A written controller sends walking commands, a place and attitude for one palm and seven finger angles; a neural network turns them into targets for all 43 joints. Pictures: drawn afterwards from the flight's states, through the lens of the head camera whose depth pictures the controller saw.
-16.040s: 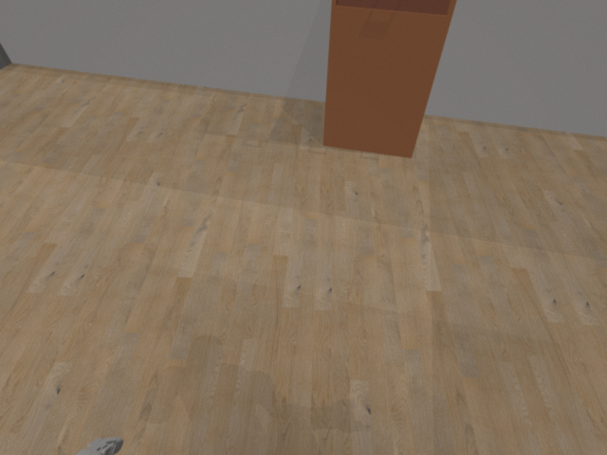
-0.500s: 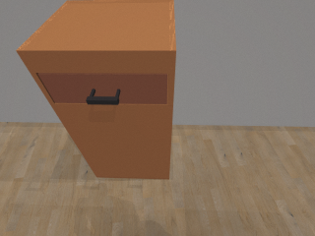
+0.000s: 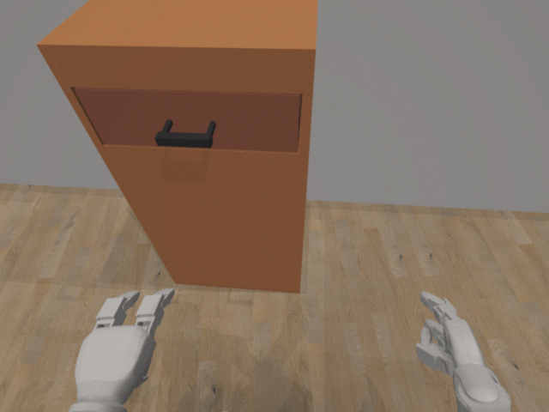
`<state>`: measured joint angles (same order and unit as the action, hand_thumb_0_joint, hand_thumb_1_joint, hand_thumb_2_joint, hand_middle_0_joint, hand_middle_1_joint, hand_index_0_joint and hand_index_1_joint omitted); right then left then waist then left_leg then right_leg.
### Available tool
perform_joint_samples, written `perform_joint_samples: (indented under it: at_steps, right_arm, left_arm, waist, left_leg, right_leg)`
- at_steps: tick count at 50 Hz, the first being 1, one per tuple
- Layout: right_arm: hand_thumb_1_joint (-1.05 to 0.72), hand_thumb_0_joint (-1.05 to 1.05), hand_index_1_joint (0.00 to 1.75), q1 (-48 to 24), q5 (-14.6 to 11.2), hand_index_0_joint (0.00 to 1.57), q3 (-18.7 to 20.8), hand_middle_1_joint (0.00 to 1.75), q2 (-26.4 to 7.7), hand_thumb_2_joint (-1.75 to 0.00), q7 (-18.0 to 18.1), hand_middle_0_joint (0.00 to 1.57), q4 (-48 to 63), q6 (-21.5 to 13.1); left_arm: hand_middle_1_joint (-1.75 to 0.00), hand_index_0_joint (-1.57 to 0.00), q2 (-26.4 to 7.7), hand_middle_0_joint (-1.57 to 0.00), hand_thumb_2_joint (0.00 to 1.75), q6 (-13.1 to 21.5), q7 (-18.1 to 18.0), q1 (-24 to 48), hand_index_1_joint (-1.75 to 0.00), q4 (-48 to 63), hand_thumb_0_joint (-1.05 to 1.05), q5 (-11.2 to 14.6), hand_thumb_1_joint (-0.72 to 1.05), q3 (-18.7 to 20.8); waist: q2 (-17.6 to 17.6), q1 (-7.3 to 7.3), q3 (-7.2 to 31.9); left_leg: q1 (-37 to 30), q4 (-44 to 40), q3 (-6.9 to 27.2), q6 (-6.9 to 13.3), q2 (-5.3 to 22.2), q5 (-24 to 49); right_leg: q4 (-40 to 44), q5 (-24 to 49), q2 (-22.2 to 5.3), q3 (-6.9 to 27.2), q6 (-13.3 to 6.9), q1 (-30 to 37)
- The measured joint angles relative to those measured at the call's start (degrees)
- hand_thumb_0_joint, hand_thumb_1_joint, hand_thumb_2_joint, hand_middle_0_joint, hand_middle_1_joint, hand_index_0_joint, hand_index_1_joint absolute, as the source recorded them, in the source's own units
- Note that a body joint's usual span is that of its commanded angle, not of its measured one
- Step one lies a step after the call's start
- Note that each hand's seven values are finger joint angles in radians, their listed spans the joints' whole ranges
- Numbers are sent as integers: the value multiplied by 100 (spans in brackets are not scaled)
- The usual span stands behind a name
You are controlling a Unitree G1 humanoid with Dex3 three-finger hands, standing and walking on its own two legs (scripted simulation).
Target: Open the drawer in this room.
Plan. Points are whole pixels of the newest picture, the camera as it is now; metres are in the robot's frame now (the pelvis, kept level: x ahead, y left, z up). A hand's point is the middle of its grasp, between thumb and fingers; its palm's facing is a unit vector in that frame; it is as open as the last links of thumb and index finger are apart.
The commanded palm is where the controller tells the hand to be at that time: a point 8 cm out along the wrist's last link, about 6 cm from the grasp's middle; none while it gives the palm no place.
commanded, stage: raise the hand with hooked fingers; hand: left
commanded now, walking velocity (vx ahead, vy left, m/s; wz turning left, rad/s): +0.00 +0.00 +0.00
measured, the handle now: (187, 132) +0.59 +0.27 +0.05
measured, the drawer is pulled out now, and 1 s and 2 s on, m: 0.00 0.00 0.00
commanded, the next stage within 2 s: move the hooked fingers above the handle in 1.50 s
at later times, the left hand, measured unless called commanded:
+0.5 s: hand (110, 288) +0.24 +0.27 +0.06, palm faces +0.03 -0.10 -0.99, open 11.4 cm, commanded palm +0.22 +0.27 +0.12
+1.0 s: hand (95, 206) +0.31 +0.28 +0.15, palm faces +0.07 -0.05 -1.00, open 13.7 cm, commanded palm +0.29 +0.28 +0.21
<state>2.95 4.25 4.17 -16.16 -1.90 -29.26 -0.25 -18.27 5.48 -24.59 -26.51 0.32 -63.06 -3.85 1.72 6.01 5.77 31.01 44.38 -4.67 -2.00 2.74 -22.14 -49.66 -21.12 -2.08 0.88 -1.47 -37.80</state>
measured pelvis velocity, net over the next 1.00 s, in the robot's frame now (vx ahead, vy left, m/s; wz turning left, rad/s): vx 0.03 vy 0.03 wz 0.05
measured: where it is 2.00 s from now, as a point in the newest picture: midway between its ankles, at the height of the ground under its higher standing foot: outside the picture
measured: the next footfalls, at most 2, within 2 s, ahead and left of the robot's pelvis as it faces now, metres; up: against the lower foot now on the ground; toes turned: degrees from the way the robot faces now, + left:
none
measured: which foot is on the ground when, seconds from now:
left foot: down 0.00-1.00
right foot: down 0.00-1.00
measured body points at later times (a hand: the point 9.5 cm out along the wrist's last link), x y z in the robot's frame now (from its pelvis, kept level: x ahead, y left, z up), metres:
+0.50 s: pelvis +0.01 +0.03 +0.02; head +0.04 +0.00 +0.47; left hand +0.23 +0.27 +0.11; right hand +0.18 -0.19 -0.10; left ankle +0.00 +0.16 -0.70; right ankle +0.04 -0.10 -0.70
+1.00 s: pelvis +0.03 +0.03 +0.04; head +0.04 -0.01 +0.49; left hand +0.30 +0.28 +0.20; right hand +0.27 -0.16 -0.06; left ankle +0.00 +0.16 -0.70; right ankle +0.04 -0.10 -0.70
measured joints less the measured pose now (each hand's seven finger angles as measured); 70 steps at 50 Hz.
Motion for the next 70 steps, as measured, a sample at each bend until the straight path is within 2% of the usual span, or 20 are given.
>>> perform_joint_samples:
  at_steps: [2,4,8,13,16,21,26,32,42,48,56,64,70]
  right_arm:
    - [-91,1,30,-68,39,20,0,29,19,-90,25,20,90,77]
    - [-90,1,30,-114,65,20,-30,29,80,-90,72,20,98,115]
    - [-90,1,30,-121,71,20,-201,29,317,-90,155,20,-50,152]
    - [-90,1,30,119,-35,20,-513,29,608,-90,241,20,-323,284]
    - [-90,1,30,349,-98,21,-640,30,658,-90,279,20,-437,353]
    - [-90,1,30,679,-113,21,-598,30,520,-90,286,21,-544,367]
    - [-90,2,30,793,-108,21,-368,30,282,-90,280,20,-643,331]
    - [-90,2,30,623,-177,20,-198,30,125,-90,279,20,-723,339]
    - [-90,1,30,169,-327,20,-403,29,248,-90,298,20,-589,490]
    - [-90,1,30,79,-363,20,-528,30,302,-90,289,20,-560,583]
    - [-90,1,30,195,-411,20,-537,30,206,-90,299,20,-660,648]
    - [-90,1,30,422,-438,20,-406,30,34,-90,210,20,-679,705]
    - [-90,1,30,531,-431,20,-318,29,-27,-90,199,20,-718,693]
  left_arm:
    - [-51,-24,-74,-23,76,70,-130,13,-50,6,0,-107,59,19]
    - [-54,-25,-154,-24,74,71,-229,149,-53,0,0,-95,53,62]
    - [-60,-26,-271,-26,70,-171,-249,713,-59,-66,0,74,43,112]
    - [-67,-27,-291,-27,65,-754,227,1321,-67,-107,0,350,32,52]
    - [-72,-27,-302,-27,62,-925,643,1424,-71,-46,0,494,25,31]
    - [-79,-28,-408,-28,57,-710,1058,1321,-79,159,0,557,14,82]
    - [-87,-29,-489,-29,52,-457,956,1323,-86,289,0,562,2,153]
    - [-96,-30,-538,-30,46,-643,974,1724,-95,261,0,605,-11,119]
    - [-110,-31,-735,-31,37,-1017,1800,2525,-110,247,0,756,-34,-62]
    - [-117,-32,-918,-32,32,-977,2273,2975,-116,175,0,890,-44,-21]
    - [-120,-32,-1172,-32,31,-801,2744,3542,-119,-31,0,1102,-48,104]
    - [-120,-32,-1221,-32,30,-584,2936,3513,-120,-10,0,1278,-48,330]
    - [-120,-32,-1174,-32,30,-358,2749,3304,-120,119,0,1269,-49,315]
  waist:
    - [33,89,-25]
    - [9,129,-47]
    - [-134,82,-133]
    - [-350,-99,-236]
    - [-407,-186,-292]
    - [-437,-248,-416]
    - [-456,-215,-499]
    - [-485,-148,-515]
    - [-554,-50,-539]
    - [-616,-5,-582]
    - [-686,-13,-643]
    - [-729,-92,-627]
    - [-696,-81,-654]
  left_leg:
    - [210,244,99,1,-11,-77]
    - [376,480,216,-1,-22,-157]
    - [431,710,403,-47,-24,-243]
    - [-25,359,421,-46,-19,-127]
    - [-405,-55,331,-2,-31,18]
    - [-856,-576,216,68,-67,201]
    - [-1022,-757,201,122,-123,248]
    - [-1213,-937,214,164,-179,289]
    - [-1835,-1580,240,154,-193,517]
    - [-2079,-1865,307,122,-165,634]
    - [-2201,-2082,380,95,-145,743]
    - [-2181,-2200,330,95,-142,810]
    - [-2125,-2190,310,98,-147,832]
  right_leg:
    - [-194,-80,-27,-81,-11,-148]
    - [-353,-159,-54,-182,-17,-231]
    - [-434,-219,-75,-351,-2,-144]
    - [19,-56,-56,-385,56,370]
    - [422,108,-48,-315,95,717]
    - [933,318,-60,-224,165,1134]
    - [1142,378,-109,-214,225,1321]
    - [1326,412,-159,-232,264,1530]
    - [1899,586,-152,-284,271,2136]
    - [2194,682,-118,-366,244,2413]
    - [2421,769,-93,-448,220,2570]
    - [2492,828,-84,-401,221,2506]
    - [2463,846,-87,-378,219,2434]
